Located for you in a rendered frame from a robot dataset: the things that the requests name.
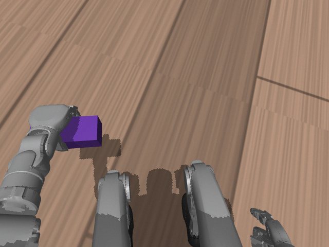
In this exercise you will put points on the carton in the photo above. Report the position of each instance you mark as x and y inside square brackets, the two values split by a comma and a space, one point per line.
[83, 132]

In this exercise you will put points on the left robot hand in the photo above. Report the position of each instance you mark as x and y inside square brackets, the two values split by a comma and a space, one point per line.
[56, 117]

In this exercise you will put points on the left robot arm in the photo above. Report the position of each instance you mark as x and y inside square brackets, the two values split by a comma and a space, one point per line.
[21, 187]

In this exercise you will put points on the right robot hand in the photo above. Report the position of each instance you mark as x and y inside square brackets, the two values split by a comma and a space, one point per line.
[274, 233]

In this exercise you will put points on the right robot foot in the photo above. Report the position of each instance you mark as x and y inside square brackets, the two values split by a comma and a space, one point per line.
[192, 239]

